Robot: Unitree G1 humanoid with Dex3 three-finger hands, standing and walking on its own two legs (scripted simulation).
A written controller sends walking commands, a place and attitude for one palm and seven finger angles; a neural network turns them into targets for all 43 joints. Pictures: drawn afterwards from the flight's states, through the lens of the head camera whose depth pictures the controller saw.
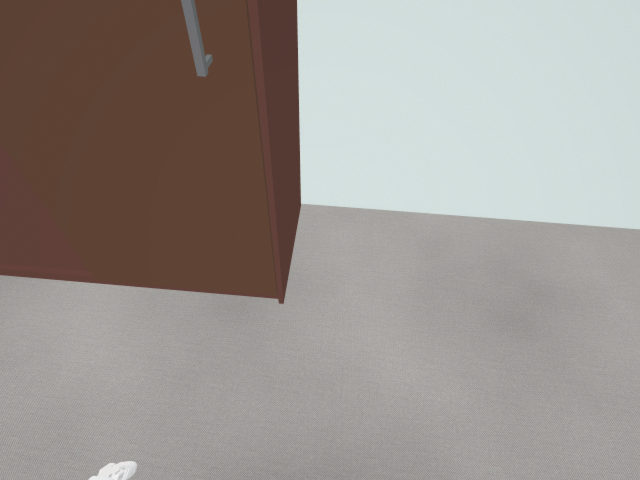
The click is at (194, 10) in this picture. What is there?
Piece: wardrobe's sliding door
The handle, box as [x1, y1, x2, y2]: [181, 0, 212, 76]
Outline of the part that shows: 181,0 197,75 205,76 207,73 207,67 211,62 212,58 211,55 208,54 205,57 204,56 194,1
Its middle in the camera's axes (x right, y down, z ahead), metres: -0.23 -0.39 +0.72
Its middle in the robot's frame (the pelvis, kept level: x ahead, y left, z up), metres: +0.81 +0.29 +0.20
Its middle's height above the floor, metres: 0.97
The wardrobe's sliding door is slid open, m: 0.00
